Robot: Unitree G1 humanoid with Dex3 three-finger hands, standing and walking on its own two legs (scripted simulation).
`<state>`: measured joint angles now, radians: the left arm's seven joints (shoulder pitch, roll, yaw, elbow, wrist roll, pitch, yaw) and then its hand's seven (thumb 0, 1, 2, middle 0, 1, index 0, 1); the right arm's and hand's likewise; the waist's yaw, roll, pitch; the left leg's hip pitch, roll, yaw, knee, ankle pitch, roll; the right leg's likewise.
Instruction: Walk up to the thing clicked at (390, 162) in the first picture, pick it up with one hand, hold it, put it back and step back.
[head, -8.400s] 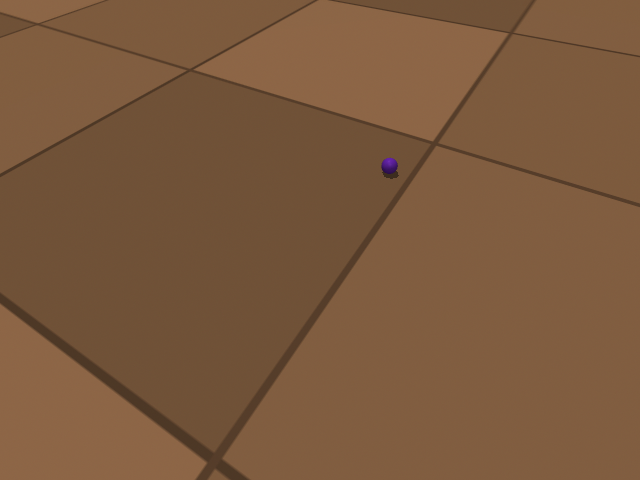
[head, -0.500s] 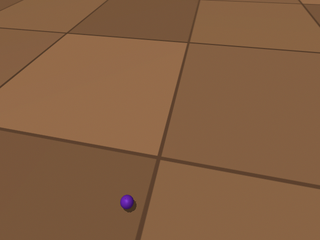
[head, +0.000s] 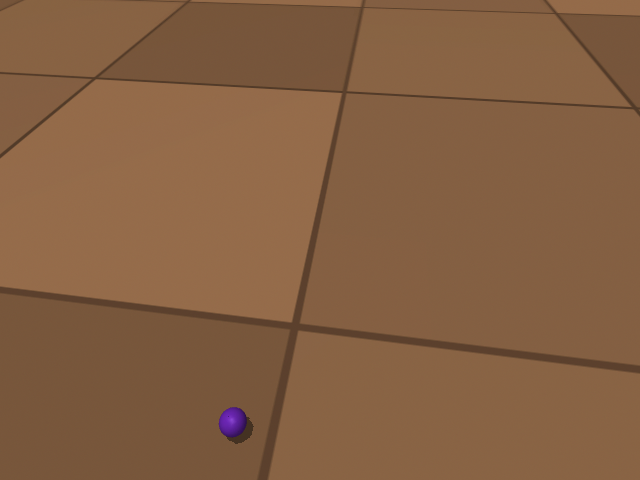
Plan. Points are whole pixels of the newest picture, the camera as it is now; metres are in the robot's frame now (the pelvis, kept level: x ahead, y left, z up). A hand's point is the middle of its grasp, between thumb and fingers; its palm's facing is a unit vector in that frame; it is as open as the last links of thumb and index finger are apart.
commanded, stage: walk up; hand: left
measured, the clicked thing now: (232, 422) +0.46 +0.26 -0.72
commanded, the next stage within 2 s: stand in 1.20 s
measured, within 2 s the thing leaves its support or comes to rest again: neither
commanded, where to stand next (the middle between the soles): +0.09 +0.01 m, yaw +1 degrees
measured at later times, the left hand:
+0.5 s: hand out of the picture +0.05 +0.28 -0.14, palm faces +0.07 -0.91 -0.41, open 7.4 cm
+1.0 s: hand out of the picture +0.14 +0.28 -0.14, palm faces +0.02 -0.92 -0.39, open 7.4 cm
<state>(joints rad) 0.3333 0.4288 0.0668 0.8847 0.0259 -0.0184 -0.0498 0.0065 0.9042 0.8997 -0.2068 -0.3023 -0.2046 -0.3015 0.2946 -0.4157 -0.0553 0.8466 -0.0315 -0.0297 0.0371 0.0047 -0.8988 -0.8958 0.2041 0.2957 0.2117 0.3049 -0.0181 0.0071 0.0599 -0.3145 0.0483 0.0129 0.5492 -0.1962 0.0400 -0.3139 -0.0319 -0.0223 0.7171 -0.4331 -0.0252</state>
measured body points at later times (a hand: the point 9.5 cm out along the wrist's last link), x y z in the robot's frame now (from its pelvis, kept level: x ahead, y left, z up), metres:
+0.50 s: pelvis +0.05 +0.00 +0.00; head +0.10 +0.00 +0.44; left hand +0.05 +0.32 -0.12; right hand +0.16 -0.30 -0.13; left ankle +0.09 +0.13 -0.73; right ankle +0.04 -0.13 -0.73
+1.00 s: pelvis +0.07 +0.01 +0.01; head +0.10 +0.00 +0.46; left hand +0.14 +0.33 -0.11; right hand +0.20 -0.28 -0.13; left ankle +0.09 +0.13 -0.73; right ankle +0.09 -0.13 -0.73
